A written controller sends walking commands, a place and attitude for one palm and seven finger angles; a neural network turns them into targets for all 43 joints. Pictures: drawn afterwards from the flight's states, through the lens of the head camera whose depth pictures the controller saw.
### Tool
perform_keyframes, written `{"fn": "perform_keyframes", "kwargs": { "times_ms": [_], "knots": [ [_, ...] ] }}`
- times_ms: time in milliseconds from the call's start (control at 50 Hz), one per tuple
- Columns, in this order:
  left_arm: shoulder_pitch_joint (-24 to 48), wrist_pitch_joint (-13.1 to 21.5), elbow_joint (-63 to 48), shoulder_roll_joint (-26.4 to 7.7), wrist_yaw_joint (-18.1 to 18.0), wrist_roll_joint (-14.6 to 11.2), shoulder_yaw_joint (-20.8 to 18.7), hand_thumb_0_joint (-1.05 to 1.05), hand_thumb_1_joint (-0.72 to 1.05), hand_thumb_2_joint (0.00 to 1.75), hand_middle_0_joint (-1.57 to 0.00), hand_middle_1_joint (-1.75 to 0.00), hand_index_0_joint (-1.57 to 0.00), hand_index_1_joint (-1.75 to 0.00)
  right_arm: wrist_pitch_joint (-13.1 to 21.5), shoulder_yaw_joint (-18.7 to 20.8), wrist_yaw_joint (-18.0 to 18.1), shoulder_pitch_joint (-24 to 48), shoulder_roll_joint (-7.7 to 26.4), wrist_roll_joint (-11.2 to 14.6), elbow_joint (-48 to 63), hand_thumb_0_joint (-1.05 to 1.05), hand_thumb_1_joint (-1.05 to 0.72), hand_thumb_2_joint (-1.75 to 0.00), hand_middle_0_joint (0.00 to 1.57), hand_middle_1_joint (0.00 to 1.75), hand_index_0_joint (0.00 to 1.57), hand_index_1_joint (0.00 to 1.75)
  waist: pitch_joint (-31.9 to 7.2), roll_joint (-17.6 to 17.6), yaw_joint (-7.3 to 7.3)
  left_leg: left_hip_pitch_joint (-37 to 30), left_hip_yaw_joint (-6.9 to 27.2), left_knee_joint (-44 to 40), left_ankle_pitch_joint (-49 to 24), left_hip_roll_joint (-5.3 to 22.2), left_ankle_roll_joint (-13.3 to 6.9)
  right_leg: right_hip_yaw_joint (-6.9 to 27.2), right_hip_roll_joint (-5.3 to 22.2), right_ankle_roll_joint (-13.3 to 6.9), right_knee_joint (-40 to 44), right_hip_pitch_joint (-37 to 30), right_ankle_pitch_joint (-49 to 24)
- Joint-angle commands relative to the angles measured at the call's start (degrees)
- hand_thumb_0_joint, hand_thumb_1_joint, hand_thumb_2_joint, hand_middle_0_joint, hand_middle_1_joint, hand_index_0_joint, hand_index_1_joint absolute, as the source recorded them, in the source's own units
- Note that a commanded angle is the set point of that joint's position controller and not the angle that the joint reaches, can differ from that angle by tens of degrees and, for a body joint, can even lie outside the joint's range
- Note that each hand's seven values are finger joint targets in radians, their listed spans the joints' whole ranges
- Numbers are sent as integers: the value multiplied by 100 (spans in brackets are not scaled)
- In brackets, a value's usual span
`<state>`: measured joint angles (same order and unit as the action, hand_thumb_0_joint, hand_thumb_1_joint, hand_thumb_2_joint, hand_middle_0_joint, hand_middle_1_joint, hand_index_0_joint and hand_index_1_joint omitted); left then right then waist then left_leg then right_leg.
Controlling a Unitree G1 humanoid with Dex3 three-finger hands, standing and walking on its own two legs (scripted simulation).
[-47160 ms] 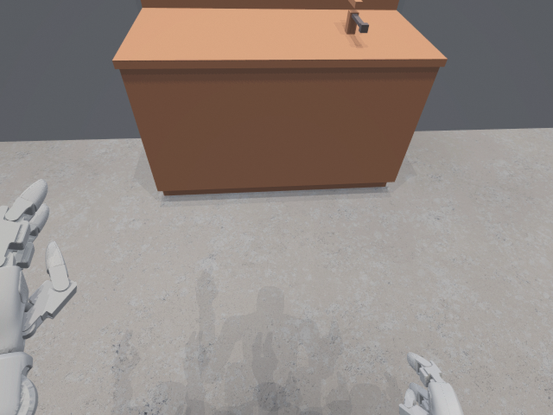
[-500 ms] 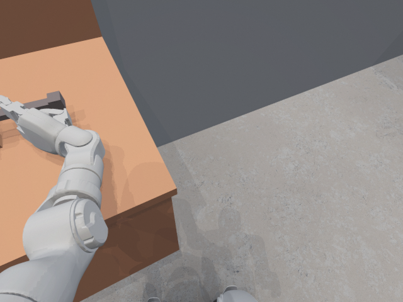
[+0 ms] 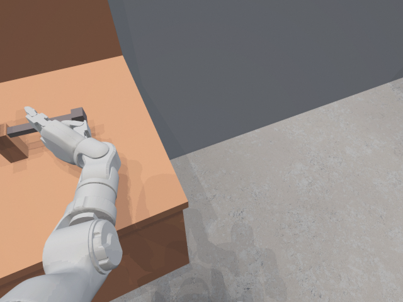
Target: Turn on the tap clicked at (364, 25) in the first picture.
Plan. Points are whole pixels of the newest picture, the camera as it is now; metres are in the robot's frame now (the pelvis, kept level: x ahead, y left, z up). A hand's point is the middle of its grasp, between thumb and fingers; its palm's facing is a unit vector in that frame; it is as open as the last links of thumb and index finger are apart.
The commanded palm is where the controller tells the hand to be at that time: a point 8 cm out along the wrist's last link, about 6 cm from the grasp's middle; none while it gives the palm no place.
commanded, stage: lift the hand up off the lever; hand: left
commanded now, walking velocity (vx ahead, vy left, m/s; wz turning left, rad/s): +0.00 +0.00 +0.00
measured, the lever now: (79, 116) +0.50 +0.26 +0.07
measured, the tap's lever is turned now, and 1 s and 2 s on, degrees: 85 66 65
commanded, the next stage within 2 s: draw the hand back beside the body in 1.46 s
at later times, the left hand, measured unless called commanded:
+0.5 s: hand (79, 132) +0.44 +0.23 +0.09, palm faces +0.85 -0.51 -0.10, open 7.8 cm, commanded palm +0.39 +0.24 +0.12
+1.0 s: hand (76, 135) +0.43 +0.24 +0.09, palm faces +0.86 -0.50 -0.10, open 7.8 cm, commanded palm +0.38 +0.24 +0.14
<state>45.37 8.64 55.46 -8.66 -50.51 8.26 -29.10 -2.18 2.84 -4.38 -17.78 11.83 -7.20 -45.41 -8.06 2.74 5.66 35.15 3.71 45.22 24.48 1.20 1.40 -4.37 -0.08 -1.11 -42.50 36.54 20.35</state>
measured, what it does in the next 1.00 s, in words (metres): stands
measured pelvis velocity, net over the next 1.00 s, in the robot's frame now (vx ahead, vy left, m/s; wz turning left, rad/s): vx -0.02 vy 0.00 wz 0.00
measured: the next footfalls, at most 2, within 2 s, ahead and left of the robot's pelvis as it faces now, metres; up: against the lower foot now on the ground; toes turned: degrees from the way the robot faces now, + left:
none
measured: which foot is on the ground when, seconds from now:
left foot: down 0.00-1.00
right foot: down 0.00-1.00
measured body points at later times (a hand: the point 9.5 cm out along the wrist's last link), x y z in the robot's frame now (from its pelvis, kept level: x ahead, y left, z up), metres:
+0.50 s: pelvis -0.01 +0.00 +0.00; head +0.04 -0.01 +0.45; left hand +0.39 +0.26 +0.10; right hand +0.05 -0.26 -0.13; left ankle -0.03 +0.13 -0.71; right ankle +0.00 -0.11 -0.71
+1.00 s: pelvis -0.02 +0.00 +0.00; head +0.03 -0.01 +0.45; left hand +0.38 +0.26 +0.10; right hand +0.05 -0.25 -0.13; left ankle -0.03 +0.13 -0.71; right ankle +0.00 -0.11 -0.71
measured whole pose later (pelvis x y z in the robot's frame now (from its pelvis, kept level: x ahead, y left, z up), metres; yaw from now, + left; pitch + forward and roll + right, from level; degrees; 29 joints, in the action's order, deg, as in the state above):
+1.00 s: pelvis -0.02 +0.00 +0.00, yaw +0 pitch +10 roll -1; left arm 42.0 -1.3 44.8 -6.2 -49.3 6.1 -29.9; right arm 1.7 2.9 -2.1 -14.7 11.8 -7.1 -47.4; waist -5.4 2.2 4.6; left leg 31.3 3.9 43.7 22.7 1.2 1.9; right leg -4.6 -0.1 -1.5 -41.3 32.8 18.8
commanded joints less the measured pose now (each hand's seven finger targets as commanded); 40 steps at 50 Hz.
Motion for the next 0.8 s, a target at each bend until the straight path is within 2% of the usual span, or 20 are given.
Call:
{"fn": "perform_keyframes", "kwargs": {
  "times_ms": [0,20,80,140,180,220,240,280,320,360,420,460,480,520,580,620,660,720,740,780],
  "knots": [
    [2710,253,-1435,-1098,-61,259,341,0,90,90,-15,-15,-15,-15,155,277,91,-324,830,15,352,0,-90,-90,20,30,20,30,-1955,-102,53,-748,-278,-439,-2466,-178,-185,-23,-70,11,397,-1624,-2308],
    [2646,262,-1560,-1258,-68,278,216,0,90,90,-15,-15,-15,-15,156,283,107,-309,832,5,353,0,-90,-90,20,30,20,30,-2006,20,-22,-798,-258,-466,-2505,-175,-161,-26,-72,-9,388,-1687,-2300],
    [2559,212,-1600,-1022,-37,283,419,0,90,90,-15,-15,-15,-15,158,284,111,-246,800,22,366,0,-90,-90,20,30,20,30,-2030,7,4,-895,-268,-441,-2622,-175,-154,-41,-68,-10,372,-1652,-2359],
    [2679,212,-1921,-1100,-39,296,415,0,90,90,-15,-15,-15,-15,162,291,144,-208,790,19,374,0,-90,-90,20,30,20,30,-2171,134,-23,-996,-268,-430,-2736,-181,-136,-18,-52,-12,356,-1736,-2467],
    [2558,158,-1858,-1205,-33,273,313,0,90,90,-15,-15,-15,-15,162,286,169,-175,791,27,389,0,-90,-90,20,30,20,30,-2125,-64,-45,-854,-304,-425,-2631,-202,-176,3,-36,7,374,-1872,-2565],
    [2634,148,-2136,-1280,-12,305,315,0,90,90,-15,-15,-15,-15,148,298,200,-138,800,38,394,0,-90,-90,20,30,20,30,-2228,145,-100,-1002,-275,-469,-2748,-187,-131,3,-36,-19,362,-1917,-2563],
    [2650,130,-2216,-1061,3,280,497,0,90,90,-15,-15,-15,-15,163,288,192,-100,763,45,412,0,-90,-90,20,30,20,30,-2214,274,-72,-1087,-288,-465,-2818,-187,-129,-6,-42,-18,363,-1847,-2572],
    [2559,83,-2145,-1201,-9,263,363,0,90,90,-15,-15,-15,-15,182,292,206,-102,786,39,388,0,-90,-90,20,30,20,30,-2183,30,-70,-997,-300,-455,-2731,-194,-158,-6,-36,-1,392,-1932,-2599],
    [2494,63,-2369,-1260,-9,281,331,0,90,90,-15,-15,-15,-15,184,302,228,-65,789,42,409,0,-90,-90,20,30,20,30,-2285,177,-138,-1090,-284,-484,-2810,-187,-132,-6,-47,-21,376,-1987,-2608],
    [2608,38,-2347,-1243,-5,288,392,0,90,90,-15,-15,-15,-15,202,284,233,-42,777,52,382,0,-90,-90,20,30,20,30,-2119,126,-89,-1029,-275,-519,-2683,-187,-139,-14,-31,-15,409,-1943,-2507],
    [2629,15,-2549,-1368,-3,293,314,0,90,90,-15,-15,-15,-15,219,290,261,3,791,50,381,0,-90,-90,20,30,20,30,-2208,218,-131,-1093,-291,-529,-2689,-191,-141,13,-34,-22,428,-2013,-2540],
    [2731,-8,-2496,-1175,9,292,514,0,90,90,-15,-15,-15,-15,258,274,260,54,768,58,371,0,-90,-90,20,30,20,30,-2072,113,-60,-1071,-281,-553,-2553,-188,-153,-1,-39,-12,459,-1914,-2390],
    [2749,-16,-2493,-1274,2,311,443,0,90,90,-15,-15,-15,-15,273,276,265,54,779,56,367,0,-90,-90,20,30,20,30,-2068,166,-85,-1056,-259,-572,-2533,-181,-136,-7,-41,-27,444,-1904,-2330],
    [2848,-19,-2690,-1266,-15,333,474,0,90,90,-15,-15,-15,-15,309,280,268,82,776,41,354,0,-90,-90,20,30,20,30,-2165,355,-111,-1212,-262,-570,-2595,-181,-114,-8,-56,-36,458,-1875,-2308],
    [2965,-46,-2669,-1255,-31,349,530,0,90,90,-15,-15,-15,-15,363,271,266,93,771,42,325,0,-90,-90,20,30,20,30,-2156,253,-73,-1202,-242,-570,-2593,-175,-106,-24,-59,-34,437,-1841,-2276],
    [2980,-47,-2829,-1363,-46,374,451,0,90,90,-15,-15,-15,-15,389,280,267,104,784,28,323,0,-90,-90,20,30,20,30,-2284,419,-144,-1302,-212,-586,-2645,-172,-58,-33,-76,-56,414,-1839,-2215],
    [3142,-82,-2727,-1256,-47,378,583,0,90,90,-15,-15,-15,-15,421,259,262,109,771,27,282,0,-90,-90,20,30,20,30,-2158,355,-48,-1257,-211,-577,-2552,-166,-72,-41,-68,-42,427,-1737,-2143],
    [3157,-72,-3029,-1272,-56,390,586,0,90,90,-15,-15,-15,-15,470,283,256,108,781,16,291,0,-90,-90,20,30,20,30,-2432,527,-123,-1498,-168,-563,-2817,-154,11,-63,-101,-66,382,-1746,-2191],
    [3141,-99,-3004,-1204,-44,390,660,0,90,90,-15,-15,-15,-15,483,275,245,111,760,31,282,0,-90,-90,20,30,20,30,-2364,588,-104,-1537,-171,-557,-2920,-133,29,-71,-96,-69,370,-1689,-2207],
    [3125,-126,-3083,-1277,-47,387,613,0,90,90,-15,-15,-15,-15,504,283,236,109,769,29,287,0,-90,-90,20,30,20,30,-2438,519,-130,-1517,-187,-527,-2967,-141,20,-60,-96,-69,366,-1763,-2287]
  ]
}}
